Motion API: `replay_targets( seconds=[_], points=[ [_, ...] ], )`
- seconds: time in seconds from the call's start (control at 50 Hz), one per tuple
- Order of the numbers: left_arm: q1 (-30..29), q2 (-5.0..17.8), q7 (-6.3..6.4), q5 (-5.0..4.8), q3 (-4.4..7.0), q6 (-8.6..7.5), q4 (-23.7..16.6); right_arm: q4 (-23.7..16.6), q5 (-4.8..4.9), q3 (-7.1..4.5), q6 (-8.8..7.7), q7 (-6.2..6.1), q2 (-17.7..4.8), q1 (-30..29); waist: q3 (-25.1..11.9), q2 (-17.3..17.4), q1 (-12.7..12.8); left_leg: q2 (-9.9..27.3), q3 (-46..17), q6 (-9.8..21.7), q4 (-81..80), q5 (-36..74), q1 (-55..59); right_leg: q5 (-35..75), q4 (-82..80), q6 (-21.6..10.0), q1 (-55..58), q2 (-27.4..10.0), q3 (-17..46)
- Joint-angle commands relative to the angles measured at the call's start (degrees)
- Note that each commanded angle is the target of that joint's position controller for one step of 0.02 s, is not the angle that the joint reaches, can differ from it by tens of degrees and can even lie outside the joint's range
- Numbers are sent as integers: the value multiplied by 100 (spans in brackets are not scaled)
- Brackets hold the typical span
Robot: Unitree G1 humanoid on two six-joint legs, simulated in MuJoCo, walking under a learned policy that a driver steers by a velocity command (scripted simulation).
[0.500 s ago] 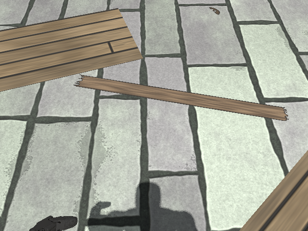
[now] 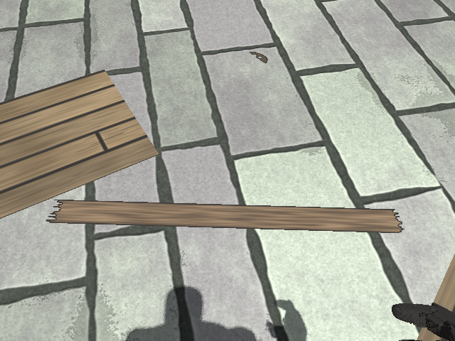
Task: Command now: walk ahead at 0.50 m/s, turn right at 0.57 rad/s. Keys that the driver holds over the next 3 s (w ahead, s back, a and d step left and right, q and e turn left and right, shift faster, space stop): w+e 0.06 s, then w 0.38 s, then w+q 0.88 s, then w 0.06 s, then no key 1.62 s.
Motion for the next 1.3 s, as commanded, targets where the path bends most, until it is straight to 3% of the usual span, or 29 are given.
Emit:
replay_targets(
  seconds=[0.02, 0.06, 0.12, 0.2, 0.28, 0.34, 0.4, 0.44, 0.46, 0.48, 0.5, 0.52, 0.54, 0.56, 0.6, 0.72, 0.8, 0.9, 0.94, 0.98, 1.0, 1.02, 1.04, 1.06, 1.08, 1.1, 1.14, 1.18, 1.3],
  points=[
    [81, 742, 9, -61, 75, -111, -581, -69, 58, -378, 35, -47, -918, 1583, -1046, 1108, -868, 2492, -3794, 1232, -1373, -2430, 3983, 103, 2916, 175, -3528, -495, -206],
    [-569, 711, -3, 80, 111, -74, -749, -62, 11, -273, 105, -63, -649, 1119, -212, 562, -736, 1992, -2332, 971, -1534, -1073, 2721, 855, 2688, 226, -3309, -835, -460],
    [-527, 328, -70, 41, 57, -47, -735, 146, -14, -219, 55, -33, -503, 1096, 2, 786, -509, 1560, -1355, 961, -1918, -175, 1986, 1154, 2162, 214, -2781, -1002, -607],
    [-962, 124, -92, 122, -47, -71, -824, 439, 57, -296, 21, -6, -779, 1216, 91, 554, -490, 1606, -767, 1167, -2141, 843, 2059, 1692, 992, 283, -2936, -1052, -698],
    [-1703, 0, -216, 111, -151, -193, -932, 662, 156, -308, 112, -20, -977, 1390, 177, 516, -730, 1424, -194, 1029, -2161, 1092, 2085, 2728, -451, 266, -2515, -1054, -1106],
    [-2214, 47, -287, 55, -157, -237, -1093, 870, 210, -317, 186, -10, -1107, 1756, 282, 549, -902, 1560, -181, 981, -2083, 1054, 2346, 2762, -1053, 189, -2306, -933, -1271],
    [-2328, 203, -336, 51, -102, -261, -1198, 1024, 256, -340, 284, -23, -1219, 1871, 296, 670, -777, 1769, -211, 866, -1767, 1648, 2781, 2275, -1485, -58, -2044, -794, -1353],
    [-1414, 477, -306, 114, 62, -263, -947, 1051, 288, -336, 339, -60, -1274, 1745, -257, 647, -183, 1538, 140, 658, -665, 3251, 2682, 2391, -1931, -334, -554, -488, -1607],
    [-540, 768, -241, 151, 205, -249, -711, 1023, 245, -259, 329, -74, -1113, 1779, -828, 533, 206, 1266, 295, 471, 454, 3041, 1947, 2549, -1846, -530, 947, -698, -1357],
    [339, 1364, -153, 297, 340, -214, -637, 781, 95, -63, 250, -48, -589, 2024, -1815, -533, 367, 642, 547, 91, 2690, 759, -119, 2456, -1719, -1225, 3238, -2325, 755],
    [441, 1218, -148, 210, 293, -192, -588, 831, 139, 8, 157, -32, -449, 2201, -2412, -1283, 304, 89, -152, -17, 3952, -2570, -1196, 1809, -2556, -1720, 3635, -3058, 2643],
    [198, 842, -155, 185, 172, -202, -572, 770, 301, -176, 123, -11, -1018, 1809, -1590, -746, 356, 396, -507, 22, 4388, -2374, -1710, 1453, -2721, -1464, 2962, -2856, 2030],
    [-149, 646, -156, 162, 103, -218, -568, 646, 360, -185, 123, -4, -1015, 1435, -929, -605, 193, 652, -343, 54, 4254, -1891, -1776, 1561, -2850, -1251, 2191, -2599, 1159],
    [-490, 455, -185, 170, 43, -255, -531, 632, 287, -182, 160, -24, -915, 1271, -491, -348, -4, 834, -275, 19, 3939, -1480, -1614, 1802, -3094, -1117, 1458, -2326, 609],
    [-891, 263, -214, 219, 13, -373, -487, 732, 219, -209, 323, -48, -748, 1508, -171, -529, -358, 1027, -351, -67, 3620, -914, -997, 2177, -3547, -974, 551, -2043, -95],
    [-842, 411, -114, 287, 111, -528, -90, 570, 190, -195, 476, -52, -455, 1107, 203, -210, -434, 942, -526, -237, 2573, 434, -1335, 3333, -3916, -895, 384, -1940, -1384],
    [-641, 629, -37, 225, 169, -477, 89, 303, 160, -109, 439, 103, -299, 343, 430, -83, -141, 870, -93, -125, 1301, 1224, -1170, 3328, -3993, -755, 600, -1958, -1929],
    [-301, 844, -5, 83, 263, -277, 354, -152, 169, -105, 457, 272, -361, -287, 593, -74, 14, 761, 267, 199, 607, 464, -1435, 3973, -3510, -606, 1640, -2272, -2197],
    [-391, 1010, 30, 56, 305, -193, 349, -240, 167, -186, 485, 307, -509, -103, 304, -264, -192, 430, 625, 415, 559, -138, -849, 5755, -2831, -471, 1818, -2265, -2370],
    [-548, 1102, 75, 19, 314, -99, 307, -15, 187, -422, 518, 264, -893, 1089, -413, -290, -906, -89, 897, 732, 256, -244, 846, 6934, -1078, -241, 1496, -2027, -2610],
    [-495, 971, 104, 71, 246, -124, 242, 220, 197, -627, 559, 162, -1312, 2053, -930, 48, -1339, 60, 295, 993, 64, 18, 2584, 5790, 477, 9, 326, -1783, -2627],
    [75, 92, 13, 320, -33, -259, -75, 225, 252, -749, 542, 84, -2022, 2074, -1351, 1709, -711, 1641, -2823, 2054, -247, -512, 4657, 332, 2674, 439, -2425, -679, -2362],
    [-333, 365, -65, 152, -47, -500, -135, 11, 199, -620, 451, 106, -1673, 2223, -2323, 1162, -1021, 2187, -4724, 2489, -1253, -1288, 5167, -579, 3502, 412, -3142, -315, -891],
    [-970, 714, -116, -80, 48, -621, -317, 56, 135, -522, 383, 120, -1318, 2053, -1562, 770, -1157, 2029, -3909, 2115, -1423, -995, 4731, -51, 3460, 270, -3624, -634, -711],
    [-1125, 644, -95, -50, 8, -686, -381, 33, 162, -476, 345, 110, -1157, 1729, -1004, 405, -929, 1785, -3180, 1896, -1394, -533, 3914, 462, 2975, 179, -3531, -888, -755],
    [-1155, 644, -48, 110, 27, -692, -328, -33, 171, -414, 345, 98, -964, 1325, -609, 158, -672, 1557, -2602, 1728, -1419, 96, 3077, 747, 2457, 204, -3194, -1082, -789],
    [-981, 694, -48, 220, 90, -567, -303, -199, 76, -344, 340, 53, -794, 982, -418, 331, -348, 1288, -2116, 1670, -1656, 865, 2152, 1059, 1975, 298, -2502, -1223, -767],
    [-933, 531, -48, 267, 56, -451, -290, -168, 104, -369, 317, 2, -887, 1007, -312, 307, -270, 1183, -1784, 1694, -1769, 1346, 1694, 1226, 1504, 470, -2358, -1195, -901],
    [-2140, 222, -98, 225, -92, -432, -573, 28, 179, -423, 395, -155, -1087, 1442, -26, 570, -696, 679, -1261, 1231, -1685, 652, 1142, 3181, -933, 682, -1908, -746, -1034]
  ],
)
Next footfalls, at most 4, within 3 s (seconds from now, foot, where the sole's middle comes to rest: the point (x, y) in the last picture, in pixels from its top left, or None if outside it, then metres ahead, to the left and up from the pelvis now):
0.46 right None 0.37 -0.17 -0.76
1.00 left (227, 275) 0.67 0.07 -0.76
1.48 right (267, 195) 0.99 -0.05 -0.76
1.82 left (200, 214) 0.89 0.18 -0.76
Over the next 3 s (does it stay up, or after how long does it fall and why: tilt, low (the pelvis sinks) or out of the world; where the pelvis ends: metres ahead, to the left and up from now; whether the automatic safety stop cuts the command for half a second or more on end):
stays up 0.90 0.04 0.02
